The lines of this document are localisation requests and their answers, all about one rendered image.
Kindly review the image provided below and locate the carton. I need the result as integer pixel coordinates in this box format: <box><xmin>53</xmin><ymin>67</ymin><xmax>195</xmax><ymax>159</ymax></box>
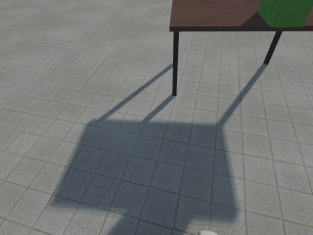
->
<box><xmin>257</xmin><ymin>0</ymin><xmax>313</xmax><ymax>27</ymax></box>

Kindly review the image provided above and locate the table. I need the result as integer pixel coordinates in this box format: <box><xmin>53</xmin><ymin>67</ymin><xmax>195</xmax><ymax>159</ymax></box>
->
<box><xmin>169</xmin><ymin>0</ymin><xmax>313</xmax><ymax>96</ymax></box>

